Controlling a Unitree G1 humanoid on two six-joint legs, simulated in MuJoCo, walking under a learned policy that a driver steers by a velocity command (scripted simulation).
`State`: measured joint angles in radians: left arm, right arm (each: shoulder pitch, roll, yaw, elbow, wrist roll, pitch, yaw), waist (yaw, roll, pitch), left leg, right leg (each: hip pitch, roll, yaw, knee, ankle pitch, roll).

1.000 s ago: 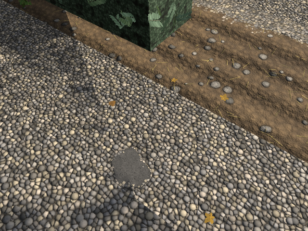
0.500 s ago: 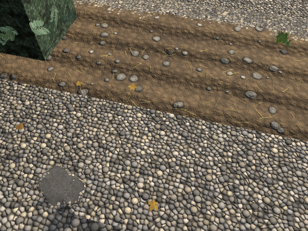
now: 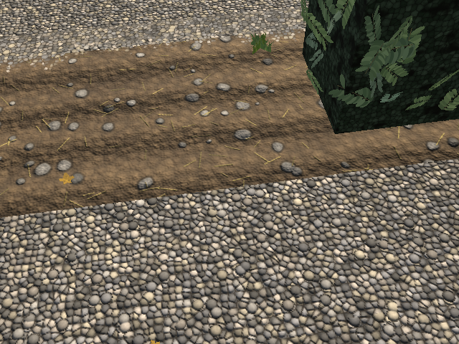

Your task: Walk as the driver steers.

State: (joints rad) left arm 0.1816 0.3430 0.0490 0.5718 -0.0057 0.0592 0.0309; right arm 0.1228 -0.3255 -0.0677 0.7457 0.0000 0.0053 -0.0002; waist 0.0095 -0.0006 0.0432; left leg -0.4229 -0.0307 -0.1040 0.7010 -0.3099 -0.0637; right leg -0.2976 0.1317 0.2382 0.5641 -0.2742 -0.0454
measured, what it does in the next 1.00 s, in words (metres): steps on the spot: left foot, then right foot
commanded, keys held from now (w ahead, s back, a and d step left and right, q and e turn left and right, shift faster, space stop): shift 0.84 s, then w+shift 0.16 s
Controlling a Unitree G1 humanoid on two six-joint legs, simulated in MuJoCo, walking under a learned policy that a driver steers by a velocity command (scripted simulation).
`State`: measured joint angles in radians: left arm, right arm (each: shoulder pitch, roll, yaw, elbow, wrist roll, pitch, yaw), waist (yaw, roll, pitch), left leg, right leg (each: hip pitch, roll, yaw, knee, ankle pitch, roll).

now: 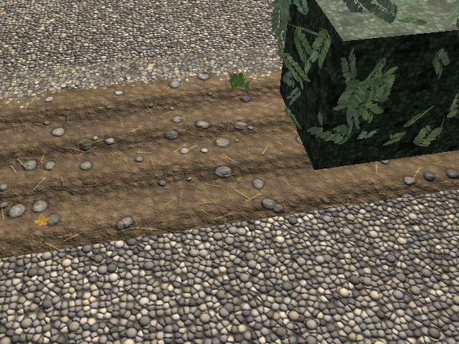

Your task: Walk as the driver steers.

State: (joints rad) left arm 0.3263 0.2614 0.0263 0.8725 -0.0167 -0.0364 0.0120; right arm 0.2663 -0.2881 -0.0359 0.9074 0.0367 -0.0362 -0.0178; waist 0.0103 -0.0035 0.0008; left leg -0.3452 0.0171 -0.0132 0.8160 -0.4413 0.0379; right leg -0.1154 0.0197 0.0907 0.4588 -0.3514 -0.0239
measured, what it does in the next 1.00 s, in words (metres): goes down, turning left: left foot, then right foot 0.14 m lower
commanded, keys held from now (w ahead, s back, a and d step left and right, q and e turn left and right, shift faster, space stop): w+shift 0.52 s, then w+q+shift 0.48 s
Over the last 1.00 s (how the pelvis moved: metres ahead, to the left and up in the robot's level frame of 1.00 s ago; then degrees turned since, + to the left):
0.06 0.00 0.00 -3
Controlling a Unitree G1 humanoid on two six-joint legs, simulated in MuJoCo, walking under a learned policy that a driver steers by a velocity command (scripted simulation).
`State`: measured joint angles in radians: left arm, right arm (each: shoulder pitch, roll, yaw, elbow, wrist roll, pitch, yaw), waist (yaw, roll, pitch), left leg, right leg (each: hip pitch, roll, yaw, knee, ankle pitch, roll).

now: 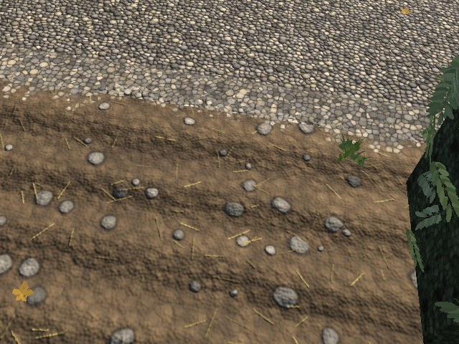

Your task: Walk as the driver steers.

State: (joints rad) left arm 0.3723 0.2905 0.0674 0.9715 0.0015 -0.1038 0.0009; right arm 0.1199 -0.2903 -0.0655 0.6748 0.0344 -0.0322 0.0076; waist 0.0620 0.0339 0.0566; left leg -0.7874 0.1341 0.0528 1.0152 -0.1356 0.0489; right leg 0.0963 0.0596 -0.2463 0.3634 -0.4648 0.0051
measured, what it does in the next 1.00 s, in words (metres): walks ahead, turning left: left foot, then right foot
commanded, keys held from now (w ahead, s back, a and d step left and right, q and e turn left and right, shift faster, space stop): w+q+shift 0.68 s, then w+shift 0.28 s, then e+shift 0.04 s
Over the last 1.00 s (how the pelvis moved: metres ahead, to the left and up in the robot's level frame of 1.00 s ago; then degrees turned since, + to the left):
0.72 0.01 -0.17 17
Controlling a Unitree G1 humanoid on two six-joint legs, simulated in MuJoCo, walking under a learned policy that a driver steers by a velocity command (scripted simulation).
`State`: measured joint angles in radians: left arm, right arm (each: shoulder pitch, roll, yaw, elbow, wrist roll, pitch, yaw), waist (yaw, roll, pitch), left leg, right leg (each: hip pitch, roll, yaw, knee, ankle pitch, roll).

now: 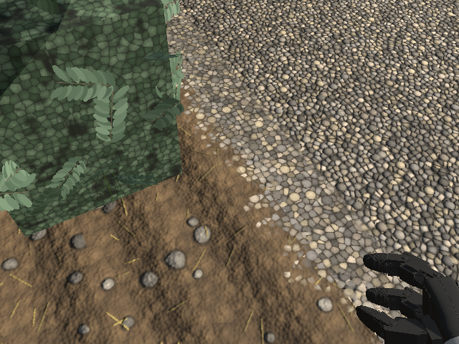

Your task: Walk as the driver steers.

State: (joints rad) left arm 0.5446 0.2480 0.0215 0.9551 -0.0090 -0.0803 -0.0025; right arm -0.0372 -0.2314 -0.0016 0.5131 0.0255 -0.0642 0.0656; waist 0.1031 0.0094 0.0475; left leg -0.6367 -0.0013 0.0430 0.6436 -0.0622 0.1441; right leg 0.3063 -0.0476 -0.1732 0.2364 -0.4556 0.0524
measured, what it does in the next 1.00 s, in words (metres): walks ahead, turning right: left foot, then right foot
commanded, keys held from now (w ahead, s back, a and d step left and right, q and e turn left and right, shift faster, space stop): e+shift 1.00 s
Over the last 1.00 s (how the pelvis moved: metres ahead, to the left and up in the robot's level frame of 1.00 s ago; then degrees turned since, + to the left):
0.80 0.26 -0.01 49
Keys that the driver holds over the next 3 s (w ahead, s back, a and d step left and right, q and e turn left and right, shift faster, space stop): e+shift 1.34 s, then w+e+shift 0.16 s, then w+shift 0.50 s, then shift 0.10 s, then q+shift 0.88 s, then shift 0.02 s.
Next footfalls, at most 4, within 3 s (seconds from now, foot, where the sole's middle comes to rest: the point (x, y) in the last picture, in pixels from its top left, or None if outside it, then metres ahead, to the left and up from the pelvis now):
0.02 left None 0.22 0.09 -0.74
0.46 right None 0.43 -0.12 -0.74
0.90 left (241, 299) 0.57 0.05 -0.74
1.38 right None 0.31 -0.04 -0.74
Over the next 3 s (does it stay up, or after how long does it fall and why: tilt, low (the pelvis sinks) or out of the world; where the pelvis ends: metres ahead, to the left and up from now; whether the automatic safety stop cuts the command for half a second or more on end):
stays up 0.57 -0.61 0.04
